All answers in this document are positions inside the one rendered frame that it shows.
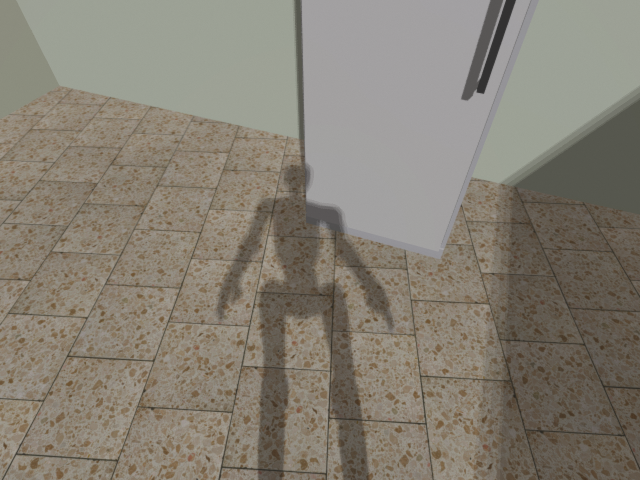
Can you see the fridge door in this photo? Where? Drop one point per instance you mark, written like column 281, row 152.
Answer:
column 391, row 115

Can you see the handle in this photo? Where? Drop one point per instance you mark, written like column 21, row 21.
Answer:
column 500, row 31

